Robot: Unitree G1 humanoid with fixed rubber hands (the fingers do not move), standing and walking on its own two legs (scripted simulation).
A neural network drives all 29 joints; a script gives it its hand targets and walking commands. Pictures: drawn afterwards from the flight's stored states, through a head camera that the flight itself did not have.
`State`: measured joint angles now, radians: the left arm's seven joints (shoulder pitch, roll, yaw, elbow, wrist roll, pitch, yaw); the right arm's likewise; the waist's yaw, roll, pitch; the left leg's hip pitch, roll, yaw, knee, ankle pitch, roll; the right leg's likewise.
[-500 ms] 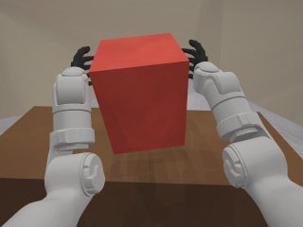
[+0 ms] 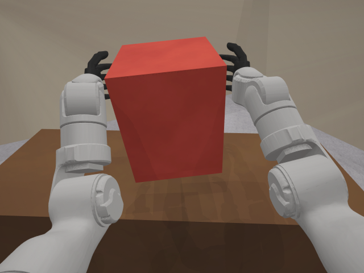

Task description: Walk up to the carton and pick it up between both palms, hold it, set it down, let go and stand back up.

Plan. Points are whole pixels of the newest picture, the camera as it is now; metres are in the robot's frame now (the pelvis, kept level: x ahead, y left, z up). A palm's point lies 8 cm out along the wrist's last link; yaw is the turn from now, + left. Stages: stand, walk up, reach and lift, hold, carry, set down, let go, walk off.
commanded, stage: hold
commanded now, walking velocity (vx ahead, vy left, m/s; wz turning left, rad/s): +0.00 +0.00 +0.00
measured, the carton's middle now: (171, 108) +0.41 +0.01 +0.26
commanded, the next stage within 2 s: none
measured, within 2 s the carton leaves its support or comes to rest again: neither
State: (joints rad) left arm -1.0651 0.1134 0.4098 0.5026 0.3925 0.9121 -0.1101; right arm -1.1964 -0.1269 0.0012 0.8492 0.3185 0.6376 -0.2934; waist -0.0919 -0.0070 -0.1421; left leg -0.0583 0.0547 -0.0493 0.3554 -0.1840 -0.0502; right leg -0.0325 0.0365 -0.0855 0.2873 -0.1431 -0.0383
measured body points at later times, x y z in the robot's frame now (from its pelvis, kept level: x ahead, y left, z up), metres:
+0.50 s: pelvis +0.00 +0.00 +0.00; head -0.11 +0.02 +0.44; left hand +0.38 +0.16 +0.33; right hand +0.37 -0.13 +0.34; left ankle +0.02 +0.15 -0.75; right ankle +0.02 -0.09 -0.75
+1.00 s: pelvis +0.00 +0.00 +0.00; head -0.10 +0.02 +0.44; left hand +0.38 +0.16 +0.32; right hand +0.38 -0.13 +0.34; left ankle +0.02 +0.15 -0.75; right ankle +0.02 -0.09 -0.75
